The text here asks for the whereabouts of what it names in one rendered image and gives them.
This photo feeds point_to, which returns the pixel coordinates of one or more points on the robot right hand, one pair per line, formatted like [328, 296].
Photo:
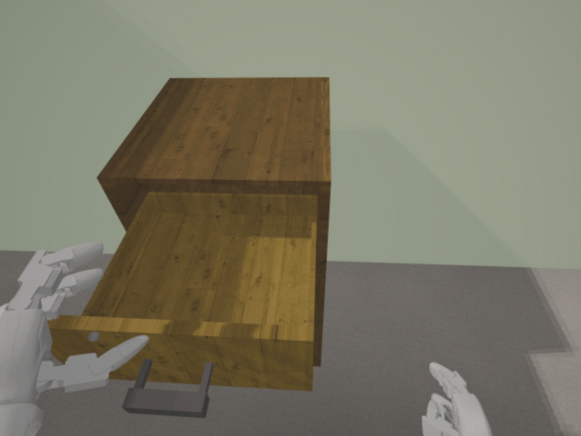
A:
[463, 416]

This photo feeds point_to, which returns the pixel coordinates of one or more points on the cabinet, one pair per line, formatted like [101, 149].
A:
[265, 135]

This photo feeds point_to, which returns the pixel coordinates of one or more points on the drawer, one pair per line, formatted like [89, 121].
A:
[227, 278]

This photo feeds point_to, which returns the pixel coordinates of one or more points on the handle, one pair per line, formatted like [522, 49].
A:
[164, 402]

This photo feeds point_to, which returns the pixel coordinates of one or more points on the robot left hand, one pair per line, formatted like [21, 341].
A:
[25, 336]

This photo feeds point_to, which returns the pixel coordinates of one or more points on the left robot forearm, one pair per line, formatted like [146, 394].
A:
[20, 419]

